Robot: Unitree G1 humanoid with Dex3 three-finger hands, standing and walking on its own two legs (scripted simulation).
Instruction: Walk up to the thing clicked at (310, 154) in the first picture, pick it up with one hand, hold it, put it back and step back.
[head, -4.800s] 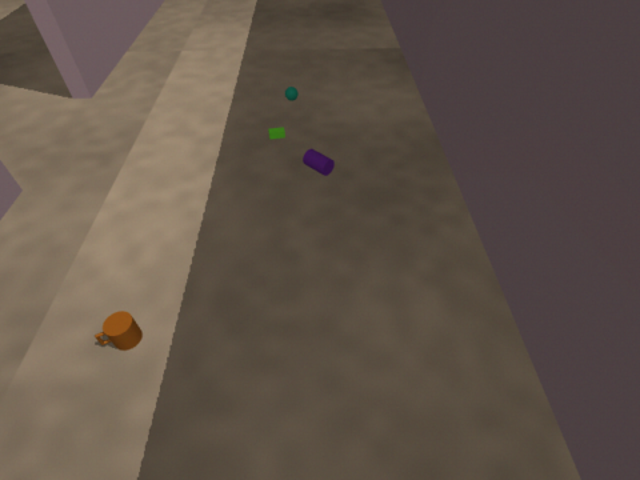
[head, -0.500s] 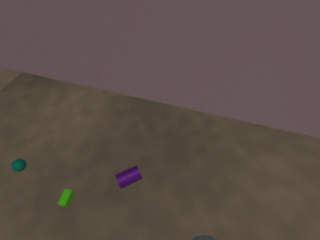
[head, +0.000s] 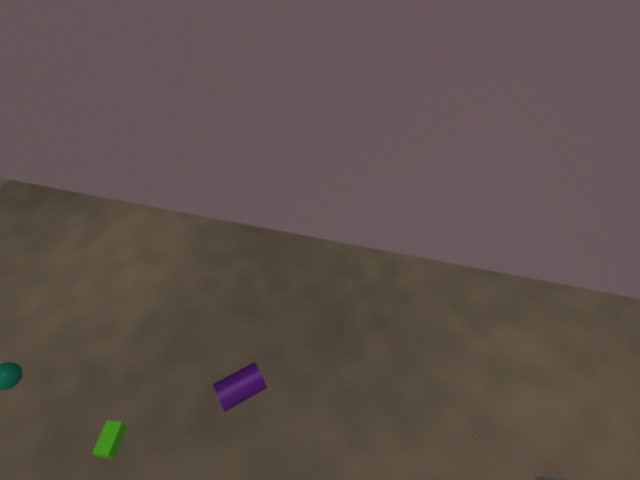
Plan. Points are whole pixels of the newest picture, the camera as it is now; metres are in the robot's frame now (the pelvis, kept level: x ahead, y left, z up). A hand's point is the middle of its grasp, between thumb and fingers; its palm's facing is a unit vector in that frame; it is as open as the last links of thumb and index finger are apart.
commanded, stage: walk up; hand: left
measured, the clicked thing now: (240, 386) +0.53 +0.26 -0.73
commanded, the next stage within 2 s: stand in 1.40 s
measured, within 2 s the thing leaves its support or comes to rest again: neither
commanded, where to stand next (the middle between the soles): +0.08 -0.05 m, yaw +3 degrees
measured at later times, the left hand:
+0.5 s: hand out of the picture +0.12 +0.22 -0.15, palm faces -0.01 -0.94 -0.34, open 7.4 cm
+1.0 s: hand out of the picture +0.13 +0.22 -0.15, palm faces -0.02 -0.94 -0.34, open 7.4 cm
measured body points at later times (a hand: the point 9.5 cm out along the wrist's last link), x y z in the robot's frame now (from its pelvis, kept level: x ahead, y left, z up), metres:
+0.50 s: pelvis +0.02 -0.03 +0.01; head +0.04 -0.04 +0.46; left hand +0.12 +0.27 -0.12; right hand +0.11 -0.33 -0.13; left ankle -0.01 +0.10 -0.74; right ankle +0.02 -0.13 -0.74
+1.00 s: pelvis +0.03 -0.03 +0.01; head +0.05 -0.03 +0.46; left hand +0.13 +0.27 -0.12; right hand +0.11 -0.33 -0.13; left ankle -0.01 +0.10 -0.74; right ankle +0.02 -0.13 -0.74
